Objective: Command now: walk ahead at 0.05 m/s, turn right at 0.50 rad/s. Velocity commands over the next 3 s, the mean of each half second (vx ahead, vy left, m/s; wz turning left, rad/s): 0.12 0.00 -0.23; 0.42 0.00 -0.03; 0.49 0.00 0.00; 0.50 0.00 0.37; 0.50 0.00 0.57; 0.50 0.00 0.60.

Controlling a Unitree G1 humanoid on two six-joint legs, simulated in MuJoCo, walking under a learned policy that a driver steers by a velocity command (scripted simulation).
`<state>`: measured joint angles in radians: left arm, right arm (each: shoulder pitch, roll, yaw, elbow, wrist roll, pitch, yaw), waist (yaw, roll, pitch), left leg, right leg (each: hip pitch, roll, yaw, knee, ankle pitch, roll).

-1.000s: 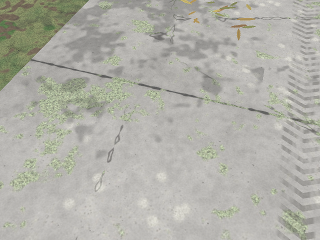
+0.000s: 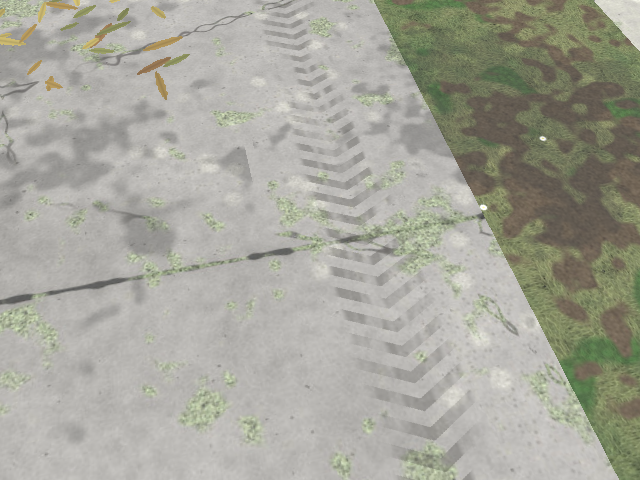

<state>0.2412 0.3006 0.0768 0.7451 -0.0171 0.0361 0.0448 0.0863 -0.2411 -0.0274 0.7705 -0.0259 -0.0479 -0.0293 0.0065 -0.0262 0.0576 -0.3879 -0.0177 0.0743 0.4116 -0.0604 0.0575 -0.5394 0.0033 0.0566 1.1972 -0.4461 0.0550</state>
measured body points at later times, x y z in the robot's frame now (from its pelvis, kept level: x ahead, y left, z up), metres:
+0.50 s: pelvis +0.06 -0.04 +0.02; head +0.06 -0.06 +0.47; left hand +0.15 +0.22 -0.09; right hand +0.16 -0.33 -0.11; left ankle +0.12 +0.11 -0.68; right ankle +0.02 -0.14 -0.73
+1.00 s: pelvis +0.25 +0.02 +0.01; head +0.28 +0.04 +0.46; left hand +0.43 +0.26 -0.10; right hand +0.24 -0.25 -0.11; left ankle +0.19 +0.10 -0.73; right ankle +0.37 -0.17 -0.66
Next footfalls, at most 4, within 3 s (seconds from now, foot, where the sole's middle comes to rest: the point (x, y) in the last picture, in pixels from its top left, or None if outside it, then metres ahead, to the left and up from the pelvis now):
0.24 right None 0.06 -0.14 -0.77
0.70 left None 0.23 0.10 -0.77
1.24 right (396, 416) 0.57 -0.13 -0.77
1.80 left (290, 293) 0.87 0.10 -0.77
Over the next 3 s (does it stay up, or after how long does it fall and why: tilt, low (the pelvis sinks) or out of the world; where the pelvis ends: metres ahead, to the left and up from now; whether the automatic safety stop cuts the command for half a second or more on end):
stays up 1.30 0.24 0.01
